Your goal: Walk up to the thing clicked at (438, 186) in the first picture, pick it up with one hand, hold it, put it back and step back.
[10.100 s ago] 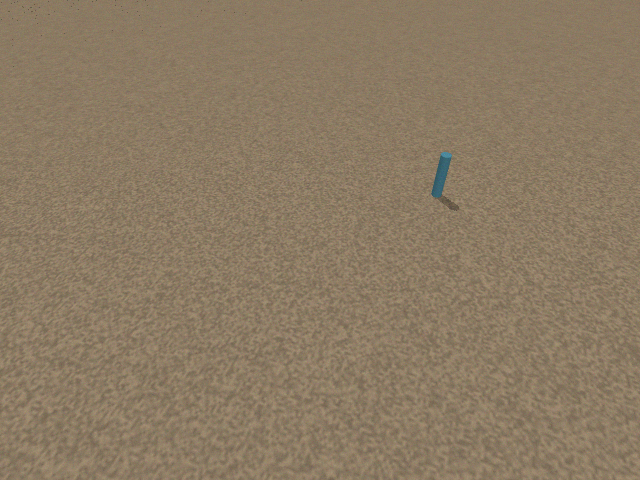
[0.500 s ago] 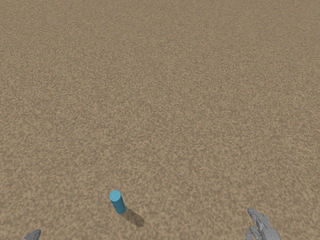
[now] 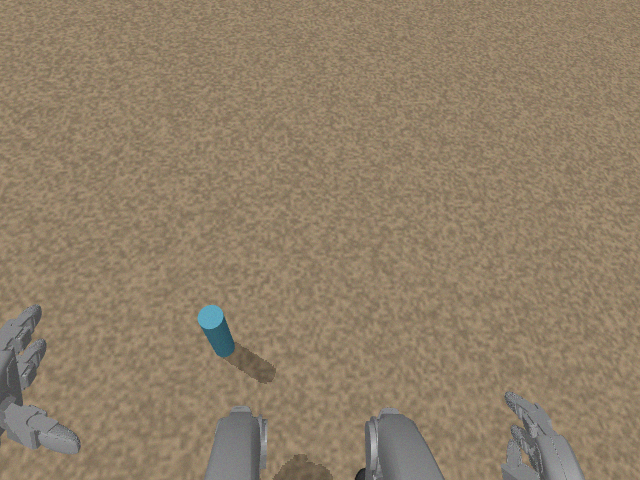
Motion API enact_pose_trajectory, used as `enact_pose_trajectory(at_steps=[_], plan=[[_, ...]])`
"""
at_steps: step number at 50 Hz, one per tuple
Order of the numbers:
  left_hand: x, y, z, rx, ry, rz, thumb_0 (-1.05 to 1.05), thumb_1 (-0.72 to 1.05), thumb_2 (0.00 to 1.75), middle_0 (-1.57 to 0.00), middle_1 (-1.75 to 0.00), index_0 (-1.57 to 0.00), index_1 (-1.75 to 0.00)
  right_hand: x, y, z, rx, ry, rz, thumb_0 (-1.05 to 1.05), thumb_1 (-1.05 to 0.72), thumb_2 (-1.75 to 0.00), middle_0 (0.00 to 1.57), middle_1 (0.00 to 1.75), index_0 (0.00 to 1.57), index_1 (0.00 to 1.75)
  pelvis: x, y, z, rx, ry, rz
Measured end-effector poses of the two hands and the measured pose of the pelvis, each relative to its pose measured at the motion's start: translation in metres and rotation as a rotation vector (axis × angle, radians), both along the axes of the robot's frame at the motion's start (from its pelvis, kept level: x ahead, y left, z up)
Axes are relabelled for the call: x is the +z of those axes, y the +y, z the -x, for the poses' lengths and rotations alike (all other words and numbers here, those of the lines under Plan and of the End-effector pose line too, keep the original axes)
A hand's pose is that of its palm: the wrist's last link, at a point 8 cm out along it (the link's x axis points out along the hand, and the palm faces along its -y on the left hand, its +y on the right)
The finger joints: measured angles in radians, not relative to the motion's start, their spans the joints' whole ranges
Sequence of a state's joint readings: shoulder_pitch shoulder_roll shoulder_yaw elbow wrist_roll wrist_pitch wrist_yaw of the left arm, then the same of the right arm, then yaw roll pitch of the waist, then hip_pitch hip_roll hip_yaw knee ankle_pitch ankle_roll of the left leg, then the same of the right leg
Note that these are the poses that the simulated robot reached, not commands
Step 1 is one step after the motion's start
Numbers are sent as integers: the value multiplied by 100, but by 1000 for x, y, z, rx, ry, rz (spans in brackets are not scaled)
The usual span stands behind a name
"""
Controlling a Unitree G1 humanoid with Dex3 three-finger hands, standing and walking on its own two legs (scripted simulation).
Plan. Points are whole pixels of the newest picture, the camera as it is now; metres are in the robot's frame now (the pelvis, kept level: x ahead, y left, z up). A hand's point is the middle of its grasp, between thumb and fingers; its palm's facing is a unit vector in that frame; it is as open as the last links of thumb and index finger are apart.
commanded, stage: go down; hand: left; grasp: from the side
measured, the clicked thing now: (218, 333) +0.45 +0.21 -0.47
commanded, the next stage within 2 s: approach in 1.46 s
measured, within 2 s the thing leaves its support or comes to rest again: neither
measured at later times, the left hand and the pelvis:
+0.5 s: hand (65, 341) +0.34 +0.36 -0.14, palm faces +0.11 -0.99 -0.13, open 17.4 cm; pelvis -0.04 +0.00 -0.11, yaw -3 degrees
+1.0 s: hand (69, 329) +0.37 +0.37 -0.17, palm faces +0.10 -0.99 -0.09, open 17.6 cm; pelvis -0.04 +0.00 -0.16, yaw -4 degrees
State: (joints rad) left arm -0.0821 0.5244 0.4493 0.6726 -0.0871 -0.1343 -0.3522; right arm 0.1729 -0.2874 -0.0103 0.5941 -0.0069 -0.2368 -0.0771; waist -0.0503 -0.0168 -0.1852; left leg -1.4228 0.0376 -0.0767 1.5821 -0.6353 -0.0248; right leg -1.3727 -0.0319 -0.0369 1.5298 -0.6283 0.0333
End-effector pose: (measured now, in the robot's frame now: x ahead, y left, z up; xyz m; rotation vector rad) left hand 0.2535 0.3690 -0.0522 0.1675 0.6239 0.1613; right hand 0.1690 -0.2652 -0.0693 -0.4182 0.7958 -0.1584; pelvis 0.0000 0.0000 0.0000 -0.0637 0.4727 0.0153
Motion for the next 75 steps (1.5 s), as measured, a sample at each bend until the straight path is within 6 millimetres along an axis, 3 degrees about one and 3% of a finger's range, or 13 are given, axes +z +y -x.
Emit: enact_pose_trajectory(at_steps=[4,9,18,24,30,53,75], plan=[[-19,8,-18,-2,-68,6,-1,-56,6,-7,-7,-6,-7,-35,0,17,-15,75,-10,1,-89,-90,21,30,20,30,-25,1,6,-9,33,6],[-38,17,-20,7,-89,20,-1,-55,7,-6,-7,-5,-7,-70,4,39,-22,163,-38,1,-89,-90,21,30,20,30,-46,1,14,-15,62,8],[-53,36,-41,0,-249,16,-2,-52,7,-5,-7,-4,-6,-110,2,63,-3,222,-20,1,-89,-90,21,30,21,30,-84,-2,31,-19,81,16],[-69,39,-62,-37,-278,46,-2,-51,6,-5,-6,-4,-6,-123,-5,69,-1,229,9,1,-89,-90,21,30,21,30,-104,0,36,-28,99,30],[-84,44,-69,-33,-306,63,-2,-52,5,-6,-6,-5,-5,-138,-10,75,-2,262,27,1,-90,-90,21,30,21,30,-120,1,35,-31,111,36],[-105,56,-91,-55,-418,71,-2,-56,5,-5,-6,-4,-6,-189,-9,89,26,310,32,1,-92,-91,21,30,21,30,-170,1,45,-36,99,43],[-115,65,-106,-64,-468,83,-2,-53,7,-5,-6,-4,-6,-203,-13,103,14,350,56,1,-91,-91,21,30,21,30,-190,3,46,-38,98,54]])
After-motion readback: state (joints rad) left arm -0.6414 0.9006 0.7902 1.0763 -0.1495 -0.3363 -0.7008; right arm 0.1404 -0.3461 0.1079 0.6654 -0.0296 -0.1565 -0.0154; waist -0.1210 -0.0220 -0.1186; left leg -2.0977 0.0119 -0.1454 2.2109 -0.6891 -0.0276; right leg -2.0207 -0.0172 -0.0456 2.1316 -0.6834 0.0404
